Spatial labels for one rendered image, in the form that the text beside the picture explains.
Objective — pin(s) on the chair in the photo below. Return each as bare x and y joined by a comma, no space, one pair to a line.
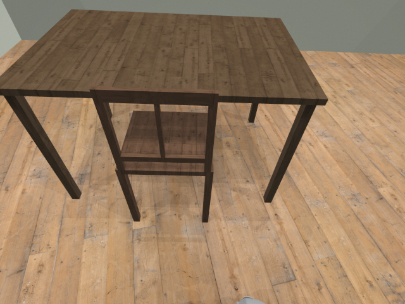
161,142

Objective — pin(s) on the table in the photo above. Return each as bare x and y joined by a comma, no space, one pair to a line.
247,59

